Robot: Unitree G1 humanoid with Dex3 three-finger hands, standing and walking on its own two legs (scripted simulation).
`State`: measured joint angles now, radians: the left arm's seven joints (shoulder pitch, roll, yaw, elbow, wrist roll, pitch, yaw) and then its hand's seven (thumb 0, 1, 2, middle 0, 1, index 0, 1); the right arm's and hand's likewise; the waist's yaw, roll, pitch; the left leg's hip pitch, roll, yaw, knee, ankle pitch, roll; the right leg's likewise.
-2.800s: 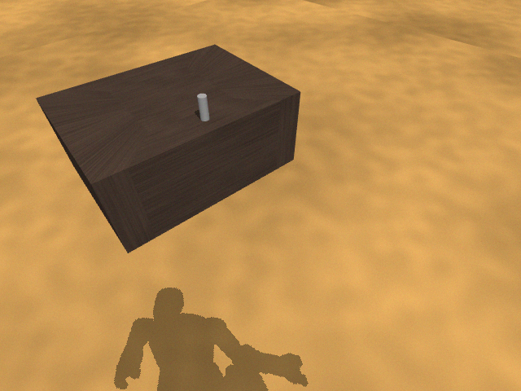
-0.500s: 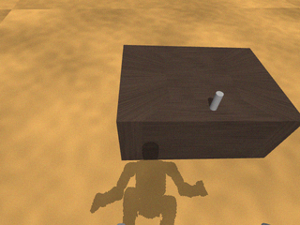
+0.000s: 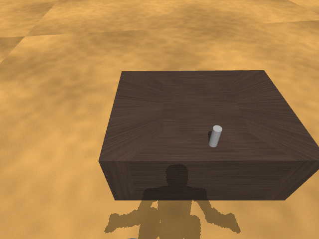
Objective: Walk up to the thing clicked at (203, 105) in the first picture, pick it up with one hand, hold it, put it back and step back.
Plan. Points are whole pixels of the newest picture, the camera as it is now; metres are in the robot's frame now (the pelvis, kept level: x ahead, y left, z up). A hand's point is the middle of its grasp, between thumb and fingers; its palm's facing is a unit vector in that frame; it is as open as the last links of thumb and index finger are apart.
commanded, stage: walk up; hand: right
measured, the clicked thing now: (215, 136) +0.65 -0.22 -0.24
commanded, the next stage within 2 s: none
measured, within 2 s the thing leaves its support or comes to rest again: neither
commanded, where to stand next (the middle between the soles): +0.23 -0.05 m, yaw +5 degrees
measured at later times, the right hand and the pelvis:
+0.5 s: hand out of the picture +0.20 -0.35 -0.12, palm faces -0.10 +0.89 -0.45, open 7.4 cm; pelvis +0.13 -0.07 +0.00, yaw +4 degrees
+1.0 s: hand (294, 236) +0.22 -0.35 -0.15, palm faces -0.17 +0.90 -0.39, open 7.3 cm; pelvis +0.14 -0.08 +0.00, yaw +8 degrees
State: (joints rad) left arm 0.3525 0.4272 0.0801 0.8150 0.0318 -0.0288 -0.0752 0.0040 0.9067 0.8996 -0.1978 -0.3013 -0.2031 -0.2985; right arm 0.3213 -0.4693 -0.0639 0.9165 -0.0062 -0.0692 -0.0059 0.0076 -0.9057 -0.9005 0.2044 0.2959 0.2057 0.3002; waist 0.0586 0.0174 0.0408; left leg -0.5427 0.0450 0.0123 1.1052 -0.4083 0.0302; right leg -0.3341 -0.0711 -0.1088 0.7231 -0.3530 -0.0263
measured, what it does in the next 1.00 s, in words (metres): walks ahead: left foot, then right foot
